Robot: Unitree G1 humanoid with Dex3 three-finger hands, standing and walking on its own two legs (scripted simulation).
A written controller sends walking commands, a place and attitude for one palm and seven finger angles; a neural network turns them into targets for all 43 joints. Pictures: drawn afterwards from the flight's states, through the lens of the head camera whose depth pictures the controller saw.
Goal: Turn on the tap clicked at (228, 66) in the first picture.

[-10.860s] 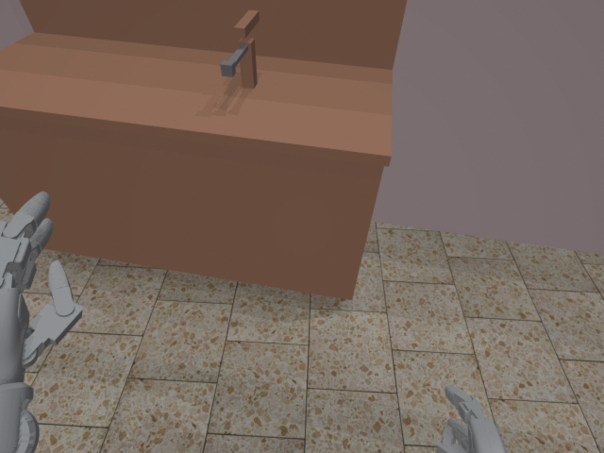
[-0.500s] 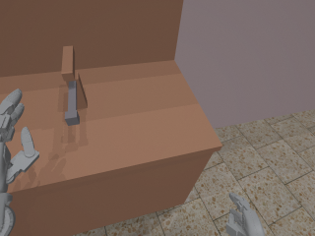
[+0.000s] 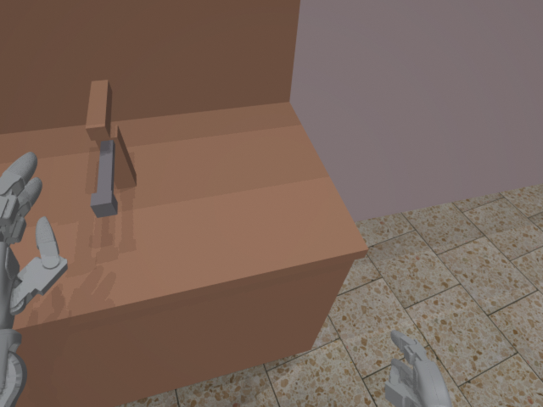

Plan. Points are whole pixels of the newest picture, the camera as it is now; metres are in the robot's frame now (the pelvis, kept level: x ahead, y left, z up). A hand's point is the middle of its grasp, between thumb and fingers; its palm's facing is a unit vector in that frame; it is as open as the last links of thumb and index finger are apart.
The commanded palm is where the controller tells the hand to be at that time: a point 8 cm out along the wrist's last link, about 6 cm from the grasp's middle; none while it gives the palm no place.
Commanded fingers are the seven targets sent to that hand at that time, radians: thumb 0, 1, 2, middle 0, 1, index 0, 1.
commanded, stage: shuffle to correct the standing spot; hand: left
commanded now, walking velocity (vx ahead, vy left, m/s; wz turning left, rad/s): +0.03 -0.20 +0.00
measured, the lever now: (104, 204) +0.36 +0.29 +0.09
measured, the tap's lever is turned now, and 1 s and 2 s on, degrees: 0 0 0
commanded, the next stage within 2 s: come to a stop and stand still in 0.30 s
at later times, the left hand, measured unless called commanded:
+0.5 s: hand (120, 257) +0.23 +0.20 +0.16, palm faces +0.34 -0.86 -0.38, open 7.4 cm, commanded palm +0.17 +0.24 +0.17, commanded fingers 0.00 0.90 0.90 -0.20 -0.30 -0.20 -0.30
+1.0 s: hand (41, 270) +0.21 +0.26 +0.16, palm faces +0.42 -0.84 -0.35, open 7.4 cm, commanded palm +0.15 +0.28 +0.17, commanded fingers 0.00 0.90 0.90 -0.20 -0.30 -0.20 -0.30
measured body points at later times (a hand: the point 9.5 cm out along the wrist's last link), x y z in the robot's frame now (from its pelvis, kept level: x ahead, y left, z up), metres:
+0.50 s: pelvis +0.02 -0.05 -0.01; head +0.04 -0.04 +0.44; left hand +0.21 +0.24 +0.18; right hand +0.18 -0.29 -0.09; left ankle +0.02 +0.10 -0.74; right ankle +0.01 -0.12 -0.74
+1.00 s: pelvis -0.01 +0.00 +0.00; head +0.00 +0.03 +0.45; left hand +0.18 +0.31 +0.18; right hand +0.18 -0.21 -0.07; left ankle +0.02 +0.10 -0.74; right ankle +0.01 -0.12 -0.74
